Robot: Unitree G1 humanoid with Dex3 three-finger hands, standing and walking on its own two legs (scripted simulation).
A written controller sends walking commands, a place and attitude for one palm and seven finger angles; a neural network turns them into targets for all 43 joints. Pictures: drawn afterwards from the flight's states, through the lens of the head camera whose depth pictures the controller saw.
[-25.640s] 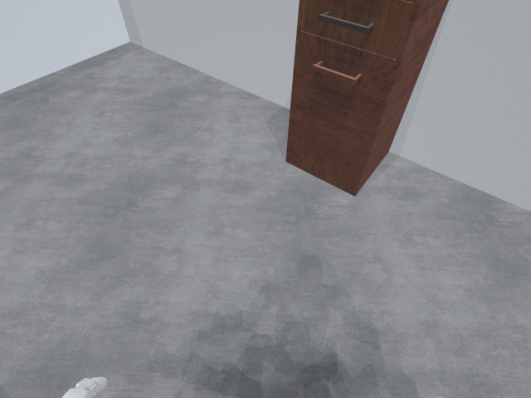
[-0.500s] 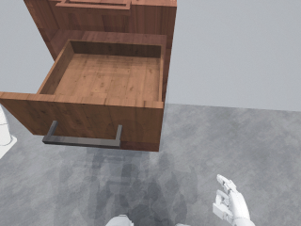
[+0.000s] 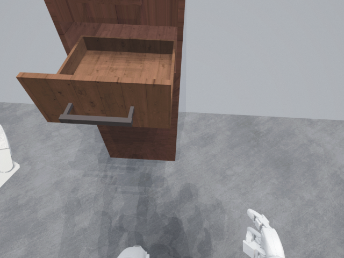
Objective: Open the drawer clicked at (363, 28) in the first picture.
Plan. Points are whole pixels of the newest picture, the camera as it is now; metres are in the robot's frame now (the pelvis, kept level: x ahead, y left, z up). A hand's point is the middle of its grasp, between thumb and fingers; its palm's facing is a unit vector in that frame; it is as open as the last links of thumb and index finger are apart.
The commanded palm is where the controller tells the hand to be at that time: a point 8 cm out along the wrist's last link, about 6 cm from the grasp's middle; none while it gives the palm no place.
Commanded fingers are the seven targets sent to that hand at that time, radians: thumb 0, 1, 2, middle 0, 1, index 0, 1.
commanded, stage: stop stepping back and stand still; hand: left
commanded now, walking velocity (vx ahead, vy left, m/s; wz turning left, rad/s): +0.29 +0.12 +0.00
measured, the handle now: (98, 114) +0.46 +0.22 +0.05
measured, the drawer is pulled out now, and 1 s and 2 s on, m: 0.29 0.29 0.29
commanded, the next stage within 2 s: let the arm hang, fingers relaxed in 0.58 s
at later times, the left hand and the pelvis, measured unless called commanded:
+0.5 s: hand out of the picture +0.14 +0.23 +0.23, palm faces +0.47 -0.77 -0.42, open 7.4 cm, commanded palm +0.07 +0.28 +0.24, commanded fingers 0.00 0.90 0.90 -0.20 -0.30 -0.20 -0.30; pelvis -0.05 +0.00 +0.00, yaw +1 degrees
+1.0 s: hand out of the picture -0.01 +0.18 -0.17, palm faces +0.08 -0.98 -0.20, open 6.9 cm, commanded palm none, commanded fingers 0.00 0.90 0.90 -0.20 -0.30 -0.20 -0.30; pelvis -0.05 +0.00 +0.00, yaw +2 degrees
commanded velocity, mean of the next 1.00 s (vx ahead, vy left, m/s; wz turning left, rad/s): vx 0.06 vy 0.01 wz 0.00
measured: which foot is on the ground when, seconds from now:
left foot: up 0.00-0.08, down 0.10-1.00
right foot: down 0.00-1.00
